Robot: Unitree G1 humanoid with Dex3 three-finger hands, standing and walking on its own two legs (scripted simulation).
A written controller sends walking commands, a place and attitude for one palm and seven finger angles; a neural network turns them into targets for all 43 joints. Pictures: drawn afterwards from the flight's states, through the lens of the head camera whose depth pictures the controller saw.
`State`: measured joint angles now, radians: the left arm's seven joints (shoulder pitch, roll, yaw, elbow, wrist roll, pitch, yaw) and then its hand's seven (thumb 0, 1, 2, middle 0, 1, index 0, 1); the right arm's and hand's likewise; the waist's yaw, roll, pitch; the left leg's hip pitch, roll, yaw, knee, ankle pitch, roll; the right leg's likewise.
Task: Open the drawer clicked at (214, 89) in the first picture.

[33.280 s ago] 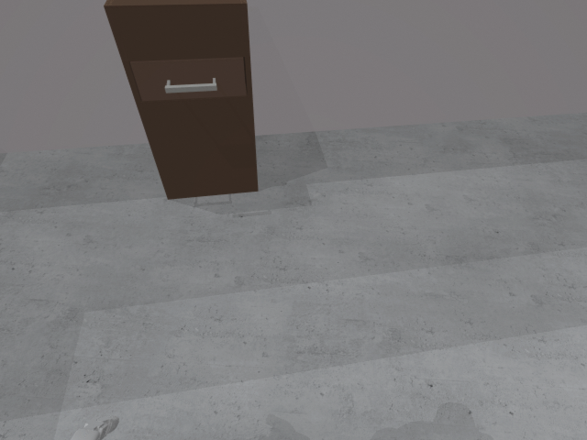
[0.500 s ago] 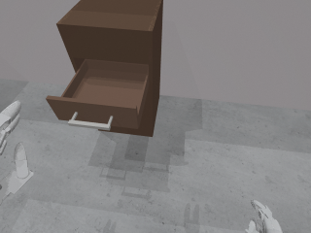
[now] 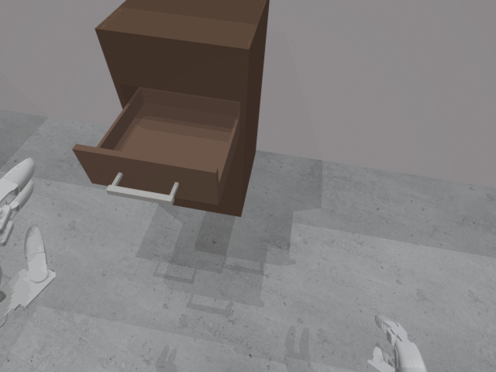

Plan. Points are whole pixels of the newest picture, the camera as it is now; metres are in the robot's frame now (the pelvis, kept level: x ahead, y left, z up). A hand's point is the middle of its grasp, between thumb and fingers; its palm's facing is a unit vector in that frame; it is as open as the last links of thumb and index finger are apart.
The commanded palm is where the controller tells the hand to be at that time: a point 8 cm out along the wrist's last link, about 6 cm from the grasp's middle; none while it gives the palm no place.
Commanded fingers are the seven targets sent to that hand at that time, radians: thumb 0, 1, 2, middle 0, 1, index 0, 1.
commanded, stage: stop stepping back and stand still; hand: left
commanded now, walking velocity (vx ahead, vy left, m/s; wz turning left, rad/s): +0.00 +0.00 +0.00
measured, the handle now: (143, 188) +0.57 +0.30 -0.18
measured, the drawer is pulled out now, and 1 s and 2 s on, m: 0.30 0.30 0.30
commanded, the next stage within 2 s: let the arm hang, fingers relaxed in 1.12 s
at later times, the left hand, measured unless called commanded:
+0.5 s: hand (15, 244) +0.23 +0.28 +0.15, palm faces +0.31 -0.82 -0.49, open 7.4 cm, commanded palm +0.16 +0.32 +0.17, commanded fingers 0.00 0.90 0.90 -0.20 -0.30 -0.20 -0.30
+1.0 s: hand (16, 271) +0.20 +0.27 +0.15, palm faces +0.32 -0.83 -0.45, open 7.4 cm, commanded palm +0.14 +0.32 +0.17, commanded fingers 0.00 0.90 0.90 -0.20 -0.30 -0.20 -0.30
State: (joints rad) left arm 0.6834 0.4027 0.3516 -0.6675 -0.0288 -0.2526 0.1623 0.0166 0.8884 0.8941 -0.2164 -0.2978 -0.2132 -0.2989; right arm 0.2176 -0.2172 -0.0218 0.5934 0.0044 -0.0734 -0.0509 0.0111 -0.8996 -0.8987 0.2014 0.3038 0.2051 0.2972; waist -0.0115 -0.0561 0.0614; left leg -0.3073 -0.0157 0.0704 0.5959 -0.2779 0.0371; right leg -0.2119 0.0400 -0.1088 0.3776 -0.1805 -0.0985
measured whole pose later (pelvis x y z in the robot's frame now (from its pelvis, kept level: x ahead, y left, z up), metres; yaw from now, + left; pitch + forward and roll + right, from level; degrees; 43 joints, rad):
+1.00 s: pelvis +0.01 +0.03 +0.00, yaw +0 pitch +0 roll -1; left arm 0.69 0.38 0.34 -0.59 -0.06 -0.19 0.16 0.01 0.89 0.89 -0.21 -0.30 -0.21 -0.30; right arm 0.19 -0.21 0.00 0.59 0.01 -0.07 -0.06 0.01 -0.90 -0.90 0.20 0.30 0.20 0.30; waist -0.01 0.00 0.06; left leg -0.22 -0.03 0.06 0.42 -0.21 0.06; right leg -0.19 0.03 -0.11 0.38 -0.19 -0.05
